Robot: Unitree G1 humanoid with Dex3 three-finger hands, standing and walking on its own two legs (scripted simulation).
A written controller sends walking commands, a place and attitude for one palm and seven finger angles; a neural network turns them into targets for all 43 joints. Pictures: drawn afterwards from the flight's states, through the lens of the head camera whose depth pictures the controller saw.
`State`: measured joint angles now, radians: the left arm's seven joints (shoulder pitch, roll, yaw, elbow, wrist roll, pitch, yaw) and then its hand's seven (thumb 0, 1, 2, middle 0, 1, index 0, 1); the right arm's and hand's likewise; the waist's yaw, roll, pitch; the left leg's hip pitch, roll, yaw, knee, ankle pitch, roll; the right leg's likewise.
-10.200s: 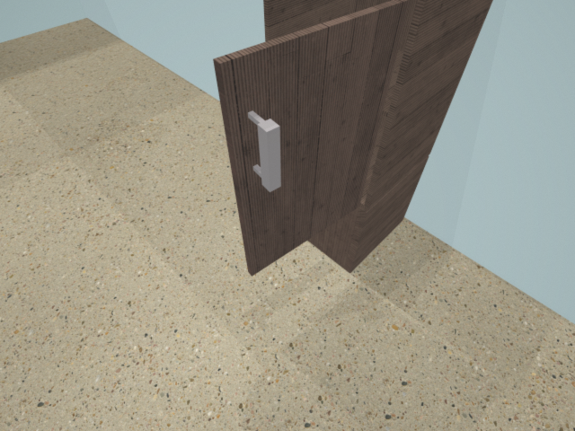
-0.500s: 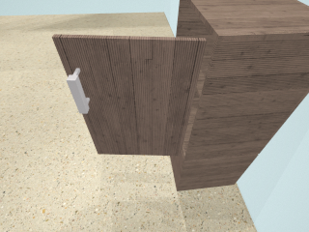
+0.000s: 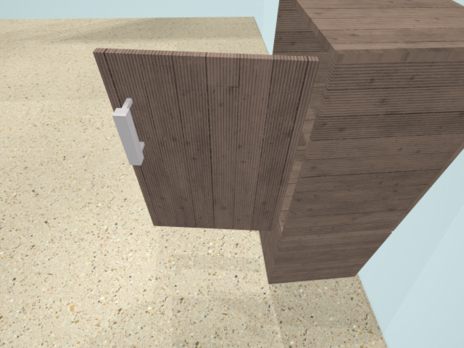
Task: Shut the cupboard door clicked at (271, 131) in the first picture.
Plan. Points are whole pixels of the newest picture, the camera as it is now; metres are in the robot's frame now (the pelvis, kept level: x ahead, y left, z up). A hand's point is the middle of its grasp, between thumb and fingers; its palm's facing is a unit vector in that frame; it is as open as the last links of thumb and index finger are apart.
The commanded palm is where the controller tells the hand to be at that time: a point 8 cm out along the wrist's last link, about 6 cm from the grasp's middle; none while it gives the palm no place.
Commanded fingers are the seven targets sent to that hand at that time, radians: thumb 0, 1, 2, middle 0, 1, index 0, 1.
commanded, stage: look again from close up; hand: left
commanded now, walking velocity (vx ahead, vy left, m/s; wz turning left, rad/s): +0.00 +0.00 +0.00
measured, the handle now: (132, 132) +0.51 +0.25 +0.08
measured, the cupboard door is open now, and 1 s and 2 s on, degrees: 82 82 82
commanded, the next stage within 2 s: shuffle to correct the standing spot in 0.54 s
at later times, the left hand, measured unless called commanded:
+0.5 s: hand out of the picture +0.01 +0.15 -0.18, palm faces +0.02 -0.98 -0.18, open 7.4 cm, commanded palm none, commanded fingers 0.00 0.90 0.90 -0.20 -0.30 -0.20 -0.30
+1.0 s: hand out of the picture +0.00 +0.18 -0.19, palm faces +0.09 -0.98 -0.17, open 7.4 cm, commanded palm none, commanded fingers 0.00 0.90 0.90 -0.20 -0.30 -0.20 -0.30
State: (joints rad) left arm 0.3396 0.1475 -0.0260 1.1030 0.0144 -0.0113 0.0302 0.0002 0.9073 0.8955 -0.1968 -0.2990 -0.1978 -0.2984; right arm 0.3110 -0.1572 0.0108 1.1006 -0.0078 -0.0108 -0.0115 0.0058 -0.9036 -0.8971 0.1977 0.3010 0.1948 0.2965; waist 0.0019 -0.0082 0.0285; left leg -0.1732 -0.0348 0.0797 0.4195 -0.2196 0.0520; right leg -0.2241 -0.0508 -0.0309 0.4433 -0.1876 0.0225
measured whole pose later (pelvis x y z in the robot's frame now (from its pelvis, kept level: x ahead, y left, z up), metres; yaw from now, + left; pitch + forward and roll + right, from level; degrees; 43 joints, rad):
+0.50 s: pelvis +0.01 -0.01 +0.00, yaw +0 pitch -2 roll +0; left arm 0.30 0.14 -0.02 1.10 0.01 -0.02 0.04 0.00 0.91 0.90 -0.20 -0.30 -0.20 -0.30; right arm 0.27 -0.14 0.01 1.14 -0.01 -0.02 -0.02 0.01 -0.91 -0.90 0.20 0.30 0.19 0.30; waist 0.00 -0.01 0.04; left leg -0.14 -0.02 0.07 0.40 -0.23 0.03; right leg -0.19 -0.03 -0.04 0.42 -0.20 0.01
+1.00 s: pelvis +0.03 +0.02 -0.01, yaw +1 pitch -1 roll +0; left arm 0.36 0.16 0.04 1.06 0.02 0.02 0.03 0.00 0.91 0.90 -0.20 -0.30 -0.20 -0.30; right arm 0.34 -0.15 -0.01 1.09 -0.02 0.00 -0.01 0.00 -0.90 -0.90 0.20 0.30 0.19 0.30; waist 0.02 -0.04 0.02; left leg -0.18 -0.05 0.08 0.52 -0.32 0.08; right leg -0.24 -0.07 -0.04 0.57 -0.33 0.00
